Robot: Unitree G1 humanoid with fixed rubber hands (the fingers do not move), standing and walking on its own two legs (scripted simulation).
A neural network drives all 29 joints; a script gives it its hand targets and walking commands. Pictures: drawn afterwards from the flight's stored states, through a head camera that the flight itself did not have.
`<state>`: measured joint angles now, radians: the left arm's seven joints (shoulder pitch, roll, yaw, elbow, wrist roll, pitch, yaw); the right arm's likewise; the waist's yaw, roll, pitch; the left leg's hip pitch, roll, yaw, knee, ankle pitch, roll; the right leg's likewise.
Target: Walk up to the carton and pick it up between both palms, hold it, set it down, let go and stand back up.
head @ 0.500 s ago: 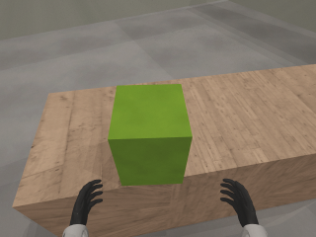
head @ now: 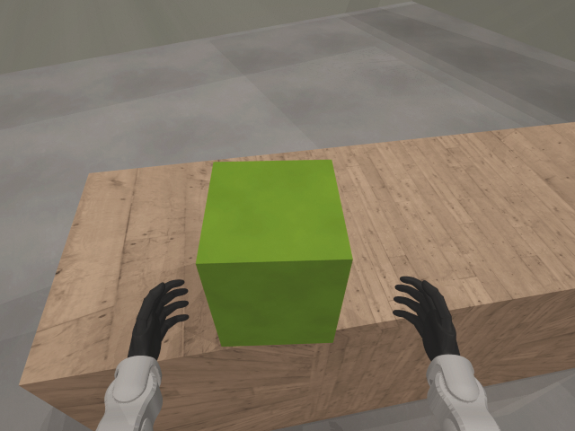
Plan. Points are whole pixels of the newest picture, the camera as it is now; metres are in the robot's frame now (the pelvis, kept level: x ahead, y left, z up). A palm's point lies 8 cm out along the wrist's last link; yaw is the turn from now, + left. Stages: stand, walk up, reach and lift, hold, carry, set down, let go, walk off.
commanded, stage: reach and lift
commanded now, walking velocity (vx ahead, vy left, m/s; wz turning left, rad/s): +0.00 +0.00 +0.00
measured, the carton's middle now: (275, 255) +0.39 +0.07 -0.01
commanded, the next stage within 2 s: none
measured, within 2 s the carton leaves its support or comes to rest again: neither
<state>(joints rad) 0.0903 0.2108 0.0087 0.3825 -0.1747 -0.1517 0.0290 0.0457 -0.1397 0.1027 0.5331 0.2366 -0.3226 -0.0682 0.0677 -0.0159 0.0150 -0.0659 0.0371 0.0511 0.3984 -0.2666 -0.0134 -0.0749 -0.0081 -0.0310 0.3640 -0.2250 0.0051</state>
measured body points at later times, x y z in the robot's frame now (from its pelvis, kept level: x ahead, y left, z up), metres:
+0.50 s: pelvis -0.01 +0.00 +0.00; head +0.00 +0.01 +0.45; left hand +0.31 +0.23 +0.07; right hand +0.33 -0.17 +0.06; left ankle -0.03 +0.12 -0.74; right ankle -0.01 -0.12 -0.74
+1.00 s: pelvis -0.02 +0.00 +0.00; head +0.01 +0.01 +0.45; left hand +0.38 +0.24 +0.13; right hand +0.41 -0.15 +0.12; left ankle -0.03 +0.12 -0.74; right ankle -0.01 -0.12 -0.74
